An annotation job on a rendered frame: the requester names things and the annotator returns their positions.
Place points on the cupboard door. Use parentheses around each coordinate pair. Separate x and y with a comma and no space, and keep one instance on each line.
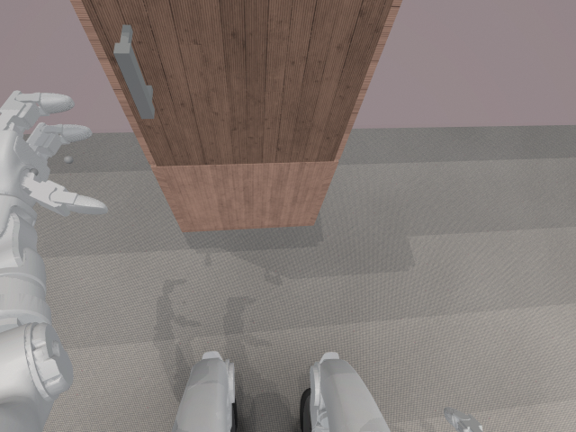
(244,81)

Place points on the handle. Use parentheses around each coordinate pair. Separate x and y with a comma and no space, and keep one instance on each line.
(140,92)

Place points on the robot right shin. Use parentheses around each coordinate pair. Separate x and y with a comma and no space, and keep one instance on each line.
(319,418)

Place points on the left robot thigh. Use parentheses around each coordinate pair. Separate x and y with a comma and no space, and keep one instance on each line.
(209,392)

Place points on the robot left forearm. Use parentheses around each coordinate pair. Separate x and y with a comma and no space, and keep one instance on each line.
(22,270)

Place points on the right robot hand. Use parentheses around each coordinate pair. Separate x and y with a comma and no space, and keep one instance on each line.
(462,422)

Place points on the left robot upper arm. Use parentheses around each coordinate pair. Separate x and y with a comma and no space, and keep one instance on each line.
(34,370)

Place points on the left robot hand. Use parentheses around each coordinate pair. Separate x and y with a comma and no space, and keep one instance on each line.
(17,158)

